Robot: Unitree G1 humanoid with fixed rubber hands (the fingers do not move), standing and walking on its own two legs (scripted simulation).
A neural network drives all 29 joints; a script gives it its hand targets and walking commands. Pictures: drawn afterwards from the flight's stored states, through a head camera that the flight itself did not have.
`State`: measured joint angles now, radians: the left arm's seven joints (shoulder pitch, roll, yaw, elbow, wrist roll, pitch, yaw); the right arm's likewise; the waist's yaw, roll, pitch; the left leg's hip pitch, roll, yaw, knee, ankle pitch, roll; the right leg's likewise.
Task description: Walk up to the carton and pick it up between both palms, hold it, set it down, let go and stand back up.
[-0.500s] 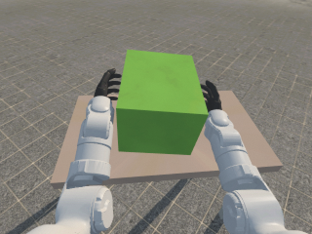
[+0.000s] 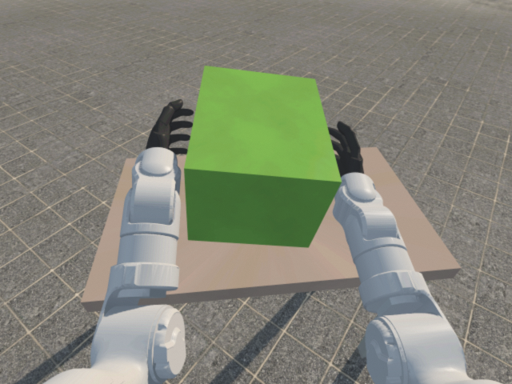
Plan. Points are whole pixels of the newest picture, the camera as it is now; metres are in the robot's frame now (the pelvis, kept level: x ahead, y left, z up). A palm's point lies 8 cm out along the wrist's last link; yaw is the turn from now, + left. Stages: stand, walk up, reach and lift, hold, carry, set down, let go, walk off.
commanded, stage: reach and lift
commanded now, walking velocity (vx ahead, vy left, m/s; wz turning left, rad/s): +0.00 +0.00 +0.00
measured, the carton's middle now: (255, 154) +0.42 +0.00 +0.17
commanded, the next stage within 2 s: hold in 0.14 s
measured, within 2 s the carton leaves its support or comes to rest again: neither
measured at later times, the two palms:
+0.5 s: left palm (154, 145) +0.37 +0.14 +0.23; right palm (348, 167) +0.36 -0.14 +0.19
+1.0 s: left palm (152, 145) +0.36 +0.14 +0.23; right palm (349, 166) +0.36 -0.14 +0.19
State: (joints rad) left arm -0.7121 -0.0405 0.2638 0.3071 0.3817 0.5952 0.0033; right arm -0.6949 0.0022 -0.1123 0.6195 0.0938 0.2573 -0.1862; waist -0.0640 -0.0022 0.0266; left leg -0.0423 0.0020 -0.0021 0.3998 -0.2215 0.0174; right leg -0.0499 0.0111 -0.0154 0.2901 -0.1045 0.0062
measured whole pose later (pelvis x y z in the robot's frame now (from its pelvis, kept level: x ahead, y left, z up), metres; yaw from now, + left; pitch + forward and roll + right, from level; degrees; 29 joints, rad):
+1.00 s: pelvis +0.00 +0.00 +0.00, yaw +0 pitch -9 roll -1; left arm -0.71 -0.04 0.26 0.20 0.40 0.70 -0.03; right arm -0.69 0.00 -0.09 0.54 0.12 0.31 -0.20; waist -0.06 0.00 0.03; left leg -0.02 0.00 0.00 0.39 -0.22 0.02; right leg -0.03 0.01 -0.02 0.29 -0.10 0.01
